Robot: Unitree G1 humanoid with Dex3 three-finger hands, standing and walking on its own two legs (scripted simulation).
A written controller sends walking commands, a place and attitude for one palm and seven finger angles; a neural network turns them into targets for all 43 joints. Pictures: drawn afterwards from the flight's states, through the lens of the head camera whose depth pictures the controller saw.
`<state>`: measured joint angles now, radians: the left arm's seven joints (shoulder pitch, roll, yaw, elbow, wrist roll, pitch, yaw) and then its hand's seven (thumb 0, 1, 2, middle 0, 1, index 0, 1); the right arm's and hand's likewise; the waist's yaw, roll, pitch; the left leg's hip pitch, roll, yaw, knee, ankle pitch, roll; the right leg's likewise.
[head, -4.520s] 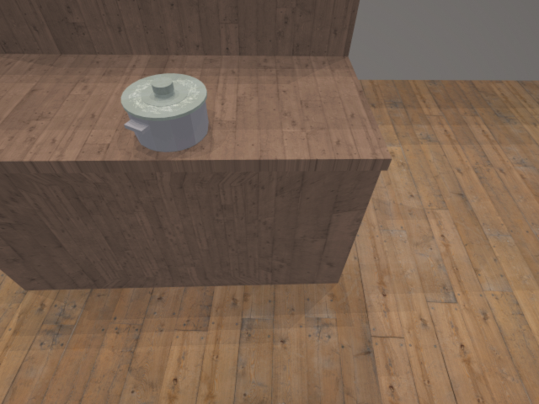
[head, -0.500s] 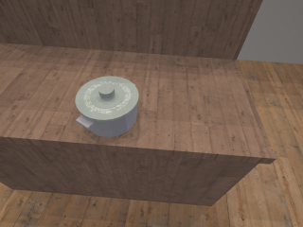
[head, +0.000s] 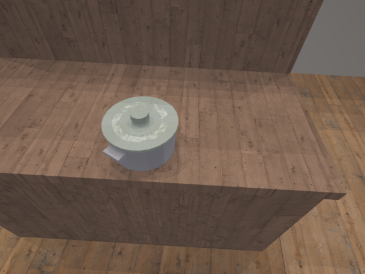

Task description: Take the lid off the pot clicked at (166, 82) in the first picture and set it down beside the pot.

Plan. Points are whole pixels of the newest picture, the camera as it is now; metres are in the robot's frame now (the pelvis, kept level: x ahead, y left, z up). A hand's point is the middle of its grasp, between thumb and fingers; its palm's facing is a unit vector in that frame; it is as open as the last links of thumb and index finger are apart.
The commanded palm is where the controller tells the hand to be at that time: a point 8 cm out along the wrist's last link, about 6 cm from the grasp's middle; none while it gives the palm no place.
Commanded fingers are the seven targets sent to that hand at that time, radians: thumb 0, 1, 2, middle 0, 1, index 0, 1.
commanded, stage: come to a stop and stand still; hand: left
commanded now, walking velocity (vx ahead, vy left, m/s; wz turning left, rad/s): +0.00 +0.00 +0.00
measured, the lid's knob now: (139, 114) +0.47 +0.15 +0.08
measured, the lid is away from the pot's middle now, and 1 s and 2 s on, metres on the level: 0.00 0.00 0.00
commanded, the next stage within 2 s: look again from close up in 1.06 s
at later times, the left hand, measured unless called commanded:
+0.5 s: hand out of the picture -0.01 +0.15 -0.17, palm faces +0.03 -0.98 -0.21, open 7.4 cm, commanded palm none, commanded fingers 0.00 0.90 0.90 -0.20 -0.30 -0.20 -0.30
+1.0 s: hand out of the picture +0.02 +0.12 -0.17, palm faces +0.01 -0.98 -0.18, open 7.4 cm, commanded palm none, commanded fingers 0.00 0.90 0.90 -0.20 -0.30 -0.20 -0.30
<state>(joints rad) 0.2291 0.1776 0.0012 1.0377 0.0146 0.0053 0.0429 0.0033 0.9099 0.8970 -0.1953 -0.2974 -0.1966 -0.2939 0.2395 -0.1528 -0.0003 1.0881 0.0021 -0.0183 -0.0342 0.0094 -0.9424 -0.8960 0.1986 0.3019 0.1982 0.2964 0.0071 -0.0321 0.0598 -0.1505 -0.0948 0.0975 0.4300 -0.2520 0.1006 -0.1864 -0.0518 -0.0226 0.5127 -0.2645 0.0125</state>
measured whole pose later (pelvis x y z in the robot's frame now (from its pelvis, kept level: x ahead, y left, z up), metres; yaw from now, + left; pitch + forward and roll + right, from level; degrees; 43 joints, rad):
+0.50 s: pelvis +0.01 -0.01 +0.00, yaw +0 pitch -1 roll +0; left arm 0.35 0.12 -0.02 1.10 0.01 -0.01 0.04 0.00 0.91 0.90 -0.20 -0.30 -0.20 -0.29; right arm 0.32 -0.16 0.02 1.06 -0.01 -0.01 -0.03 0.02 -0.93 -0.90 0.20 0.30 0.20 0.30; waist 0.00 0.04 0.02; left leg -0.19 -0.05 0.08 0.50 -0.30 0.08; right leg -0.19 -0.01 -0.04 0.53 -0.31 -0.01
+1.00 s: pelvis +0.02 -0.05 +0.00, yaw +0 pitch -1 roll +0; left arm 0.30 0.15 -0.02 1.08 0.01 -0.02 0.04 0.01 0.91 0.90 -0.20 -0.30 -0.20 -0.29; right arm 0.28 -0.13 0.02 1.13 0.00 -0.02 -0.04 0.01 -0.92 -0.90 0.20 0.30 0.20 0.30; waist 0.00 -0.01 0.04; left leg -0.15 -0.01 0.08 0.44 -0.28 0.03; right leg -0.16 0.03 -0.05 0.46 -0.29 -0.05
